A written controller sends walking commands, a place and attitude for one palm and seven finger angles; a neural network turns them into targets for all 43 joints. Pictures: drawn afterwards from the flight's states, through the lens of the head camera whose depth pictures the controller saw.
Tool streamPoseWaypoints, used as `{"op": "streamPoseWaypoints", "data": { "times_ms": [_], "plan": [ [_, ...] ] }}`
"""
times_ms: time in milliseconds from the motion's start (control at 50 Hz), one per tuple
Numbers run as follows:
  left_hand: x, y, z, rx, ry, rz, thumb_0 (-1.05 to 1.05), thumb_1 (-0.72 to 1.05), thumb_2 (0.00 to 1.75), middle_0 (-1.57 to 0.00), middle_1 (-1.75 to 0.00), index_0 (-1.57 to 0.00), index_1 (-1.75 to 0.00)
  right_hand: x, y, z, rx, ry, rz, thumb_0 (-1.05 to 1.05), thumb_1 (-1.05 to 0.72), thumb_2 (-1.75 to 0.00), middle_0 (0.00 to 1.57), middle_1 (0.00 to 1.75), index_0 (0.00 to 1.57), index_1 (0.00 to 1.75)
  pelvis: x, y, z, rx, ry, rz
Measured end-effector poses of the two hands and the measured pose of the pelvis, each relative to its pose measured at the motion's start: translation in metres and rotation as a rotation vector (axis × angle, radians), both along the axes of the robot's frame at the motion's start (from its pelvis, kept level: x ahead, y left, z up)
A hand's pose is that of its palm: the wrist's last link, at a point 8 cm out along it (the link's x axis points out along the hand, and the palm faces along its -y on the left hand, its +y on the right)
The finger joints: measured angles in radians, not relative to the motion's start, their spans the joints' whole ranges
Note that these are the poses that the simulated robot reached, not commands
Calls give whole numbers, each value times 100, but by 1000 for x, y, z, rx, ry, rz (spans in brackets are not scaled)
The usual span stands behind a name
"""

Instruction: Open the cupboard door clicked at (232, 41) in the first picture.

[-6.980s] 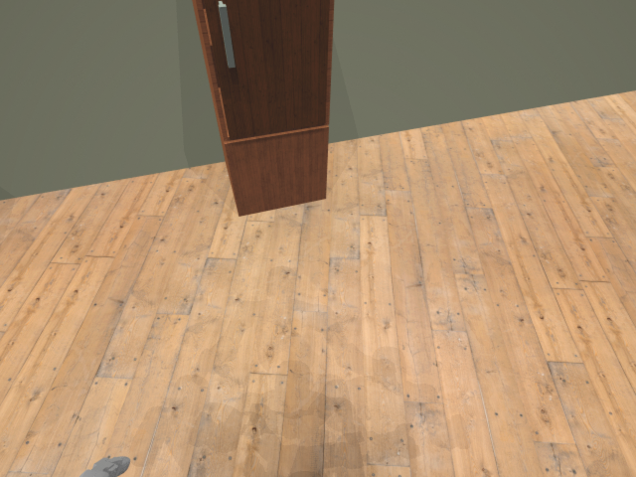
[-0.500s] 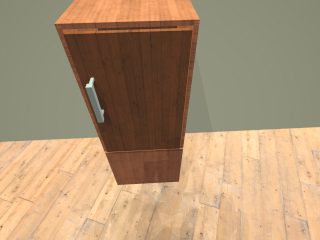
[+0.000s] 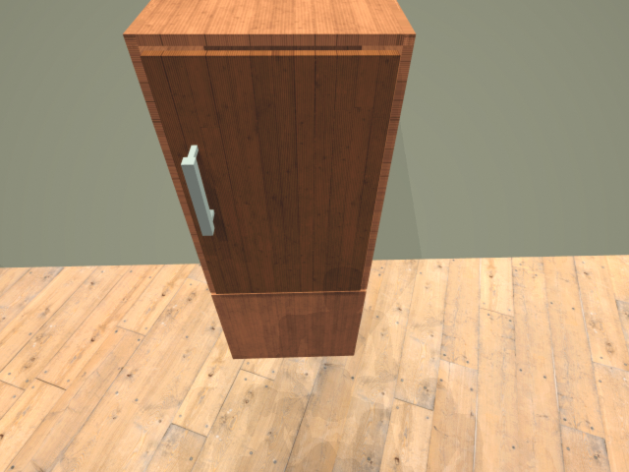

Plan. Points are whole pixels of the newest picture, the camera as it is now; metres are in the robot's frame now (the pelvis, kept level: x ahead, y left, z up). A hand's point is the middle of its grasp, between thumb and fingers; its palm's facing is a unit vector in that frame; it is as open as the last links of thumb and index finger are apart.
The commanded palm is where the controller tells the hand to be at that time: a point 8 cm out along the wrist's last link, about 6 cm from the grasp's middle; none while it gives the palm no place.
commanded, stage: look again from close up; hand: left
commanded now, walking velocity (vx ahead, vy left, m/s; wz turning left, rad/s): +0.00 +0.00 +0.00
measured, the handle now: (201, 192) +0.56 +0.23 +0.02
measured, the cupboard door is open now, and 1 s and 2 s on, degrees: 0 0 0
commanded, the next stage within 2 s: shuffle to correct the standing spot in 0.36 s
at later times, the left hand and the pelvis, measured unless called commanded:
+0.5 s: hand out of the picture -0.02 +0.23 -0.17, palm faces +0.00 -0.97 -0.23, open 7.4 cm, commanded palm none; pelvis -0.03 +0.03 +0.01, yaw +0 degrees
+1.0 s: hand out of the picture -0.08 +0.17 -0.18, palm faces +0.06 -0.99 -0.11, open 7.4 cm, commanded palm none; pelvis -0.01 +0.02 +0.00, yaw +0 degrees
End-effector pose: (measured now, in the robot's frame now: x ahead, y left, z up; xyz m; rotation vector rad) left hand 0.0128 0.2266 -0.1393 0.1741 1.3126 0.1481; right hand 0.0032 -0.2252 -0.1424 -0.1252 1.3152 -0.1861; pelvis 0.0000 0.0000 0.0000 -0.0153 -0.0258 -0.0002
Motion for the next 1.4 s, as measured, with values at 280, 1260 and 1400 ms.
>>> {"op": "streamPoseWaypoints", "data": {
  "times_ms": [280,1260,1400],
  "plan": [
    [22,49,8,36,-138,-24,0,91,90,-20,-30,-20,-30,64,7,25,-62,-219,84,0,-91,-89,20,30,20,30,-15,26,0,-7,-21,-7],
    [-28,-32,9,-54,40,112,0,91,90,-20,-30,-20,-30,23,1,5,42,31,0,1,-92,-89,20,30,20,30,22,-4,11,15,14,30],
    [-13,-38,-6,-109,112,106,0,90,90,-20,-30,-20,-30,73,0,6,-25,-26,35,1,-94,-89,20,29,20,30,46,5,4,-18,5,18]
  ]
}}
